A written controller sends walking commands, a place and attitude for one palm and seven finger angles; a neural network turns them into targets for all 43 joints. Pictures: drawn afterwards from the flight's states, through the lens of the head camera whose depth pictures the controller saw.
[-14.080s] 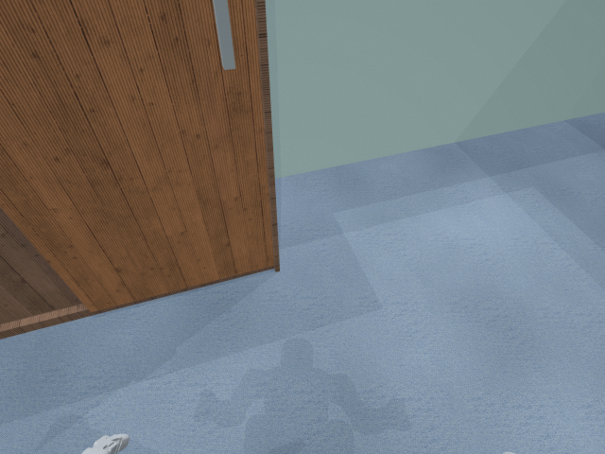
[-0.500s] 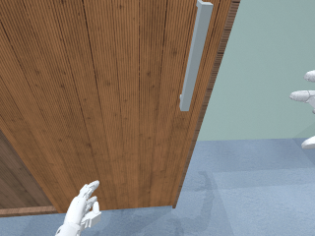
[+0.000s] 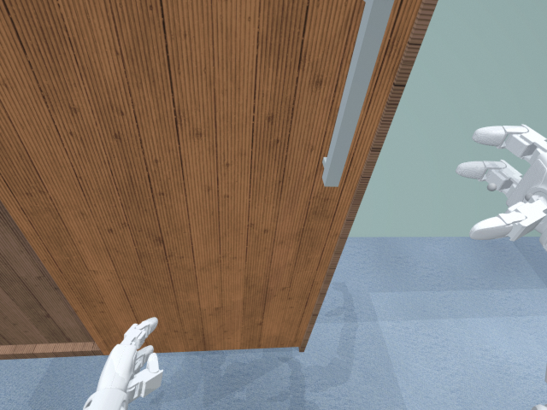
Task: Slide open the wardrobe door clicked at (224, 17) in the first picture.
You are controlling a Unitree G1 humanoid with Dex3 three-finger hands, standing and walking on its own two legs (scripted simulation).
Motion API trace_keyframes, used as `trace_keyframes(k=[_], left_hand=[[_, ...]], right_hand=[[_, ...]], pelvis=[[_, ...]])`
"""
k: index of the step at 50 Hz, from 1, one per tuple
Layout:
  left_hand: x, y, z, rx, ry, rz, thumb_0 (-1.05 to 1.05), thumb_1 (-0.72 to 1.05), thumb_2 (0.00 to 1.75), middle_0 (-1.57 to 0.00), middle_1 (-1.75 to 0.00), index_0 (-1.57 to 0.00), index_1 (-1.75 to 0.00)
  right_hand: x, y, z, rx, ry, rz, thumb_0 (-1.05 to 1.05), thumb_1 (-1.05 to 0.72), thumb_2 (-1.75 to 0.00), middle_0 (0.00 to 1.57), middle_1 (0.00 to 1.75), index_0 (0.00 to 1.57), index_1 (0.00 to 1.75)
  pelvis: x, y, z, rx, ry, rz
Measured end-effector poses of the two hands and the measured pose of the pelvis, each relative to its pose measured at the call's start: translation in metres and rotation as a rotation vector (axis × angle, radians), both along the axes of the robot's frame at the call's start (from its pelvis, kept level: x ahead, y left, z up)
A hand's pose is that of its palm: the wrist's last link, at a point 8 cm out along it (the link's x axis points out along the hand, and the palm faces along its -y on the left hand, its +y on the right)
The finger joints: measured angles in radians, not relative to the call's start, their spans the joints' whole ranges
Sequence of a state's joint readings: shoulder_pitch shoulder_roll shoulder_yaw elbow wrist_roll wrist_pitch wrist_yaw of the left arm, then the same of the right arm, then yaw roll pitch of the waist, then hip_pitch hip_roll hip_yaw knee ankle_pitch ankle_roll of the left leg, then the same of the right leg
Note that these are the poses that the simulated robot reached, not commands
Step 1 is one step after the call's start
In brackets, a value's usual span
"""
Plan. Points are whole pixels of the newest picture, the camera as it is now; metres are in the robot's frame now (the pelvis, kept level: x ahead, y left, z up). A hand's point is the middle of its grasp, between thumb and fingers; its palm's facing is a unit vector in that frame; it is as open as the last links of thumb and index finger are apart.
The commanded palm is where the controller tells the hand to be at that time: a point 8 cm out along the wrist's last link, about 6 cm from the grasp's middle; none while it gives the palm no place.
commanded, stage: move the hooked fingers beside the handle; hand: right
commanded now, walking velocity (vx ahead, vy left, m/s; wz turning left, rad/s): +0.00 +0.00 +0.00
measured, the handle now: (346, 100) +0.49 -0.08 +0.25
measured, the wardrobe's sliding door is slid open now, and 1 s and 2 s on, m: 0.00 0.00 0.00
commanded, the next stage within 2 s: none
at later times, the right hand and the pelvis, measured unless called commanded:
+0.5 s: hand (439, 149) +0.38 -0.19 +0.25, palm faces -0.03 +1.00 -0.04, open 14.0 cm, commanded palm +0.36 -0.24 +0.25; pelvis +0.00 +0.01 +0.00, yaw +1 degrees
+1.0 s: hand (409, 128) +0.42 -0.16 +0.25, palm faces -0.05 +1.00 -0.01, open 14.0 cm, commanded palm +0.40 -0.22 +0.25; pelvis +0.01 +0.00 +0.00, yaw +2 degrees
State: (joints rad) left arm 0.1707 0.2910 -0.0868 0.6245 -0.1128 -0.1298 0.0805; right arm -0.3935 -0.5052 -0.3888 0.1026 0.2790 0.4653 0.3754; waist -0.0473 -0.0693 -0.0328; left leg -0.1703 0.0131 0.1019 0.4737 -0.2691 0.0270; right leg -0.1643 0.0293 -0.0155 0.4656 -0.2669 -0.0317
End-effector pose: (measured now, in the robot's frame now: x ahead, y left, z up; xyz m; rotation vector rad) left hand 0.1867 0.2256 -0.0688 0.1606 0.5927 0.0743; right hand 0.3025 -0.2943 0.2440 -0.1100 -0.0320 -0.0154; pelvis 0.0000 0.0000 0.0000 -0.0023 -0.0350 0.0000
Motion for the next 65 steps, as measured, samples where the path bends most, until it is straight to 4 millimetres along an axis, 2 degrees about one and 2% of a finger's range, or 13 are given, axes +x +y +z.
trace_keyframes(k=[5,10,15,19,31,37,43,52,60,65], left_hand=[[-0.001,0.003,0.0,0.026,0.006,0.005,0.01,0.9,0.89,-0.2,-0.3,-0.2,-0.3],[-0.002,0.003,0.002,0.002,-0.006,0.027,0.01,0.9,0.89,-0.2,-0.3,-0.2,-0.3],[-0.008,0.008,-0.002,-0.02,0.008,0.046,0.01,0.9,0.89,-0.2,-0.3,-0.2,-0.3],[-0.014,0.012,-0.006,-0.008,0.038,0.051,0.01,0.9,0.89,-0.2,-0.3,-0.2,-0.3],[-0.027,0.021,-0.01,0.014,0.087,0.094,0.01,0.9,0.89,-0.2,-0.3,-0.2,-0.3],[-0.033,0.02,-0.013,0.018,0.11,0.107,0.01,0.9,0.89,-0.2,-0.3,-0.2,-0.3],[-0.039,0.017,-0.015,0.015,0.128,0.121,0.01,0.9,0.89,-0.2,-0.3,-0.2,-0.3],[-0.048,0.012,-0.017,0.01,0.155,0.133,0.01,0.9,0.89,-0.2,-0.3,-0.2,-0.3],[-0.057,0.012,-0.021,0.014,0.186,0.148,0.01,0.9,0.89,-0.2,-0.3,-0.2,-0.3],[-0.059,0.012,-0.02,0.02,0.185,0.147,0.01,0.9,0.89,-0.2,-0.3,-0.2,-0.3]], right_hand=[[0.007,0.025,0.008,0.027,-0.105,0.072,-0.02,0.51,-0.3,0.3,1.2,0.3,1.2],[0.029,0.028,0.019,0.047,-0.09,0.034,-0.02,0.51,-0.3,0.3,1.2,0.3,1.2],[0.043,0.032,0.011,0.03,-0.009,0.022,-0.02,0.5,-0.3,0.3,1.2,0.3,1.2],[0.046,0.044,0.005,0.052,-0.027,0.064,-0.02,0.5,-0.3,0.3,1.2,0.3,1.2],[0.075,0.049,0.005,0.064,-0.01,0.03,-0.02,0.5,-0.3,0.3,1.2,0.3,1.2],[0.083,0.062,0.007,0.084,-0.035,0.077,-0.02,0.5,-0.3,0.3,1.2,0.3,1.2],[0.097,0.072,0.0,0.098,-0.001,0.071,-0.02,0.5,-0.3,0.3,1.2,0.3,1.2],[0.103,0.079,0.008,0.112,-0.049,0.072,-0.02,0.5,-0.3,0.3,1.2,0.3,1.2],[0.11,0.077,-0.01,0.093,0.03,0.042,-0.02,0.5,-0.3,0.3,1.2,0.3,1.2],[0.105,0.084,0.005,0.096,-0.067,0.068,-0.02,0.5,-0.3,0.29,1.2,0.3,1.2]], pelvis=[[-0.001,0.003,0.0,0.0,-0.01,-0.004],[0.0,0.006,0.0,-0.003,-0.004,0.003],[0.001,0.006,0.001,-0.005,0.009,0.009],[0.002,0.007,0.001,-0.006,0.009,0.01],[0.003,0.007,0.001,-0.004,0.019,0.016],[0.006,0.003,0.002,-0.003,0.024,0.018],[0.006,0.0,0.002,-0.002,0.03,0.025],[0.009,-0.004,0.002,-0.001,0.03,0.033],[0.006,-0.007,0.002,0.0,0.036,0.033],[0.007,-0.007,0.003,0.0,0.028,0.033]])
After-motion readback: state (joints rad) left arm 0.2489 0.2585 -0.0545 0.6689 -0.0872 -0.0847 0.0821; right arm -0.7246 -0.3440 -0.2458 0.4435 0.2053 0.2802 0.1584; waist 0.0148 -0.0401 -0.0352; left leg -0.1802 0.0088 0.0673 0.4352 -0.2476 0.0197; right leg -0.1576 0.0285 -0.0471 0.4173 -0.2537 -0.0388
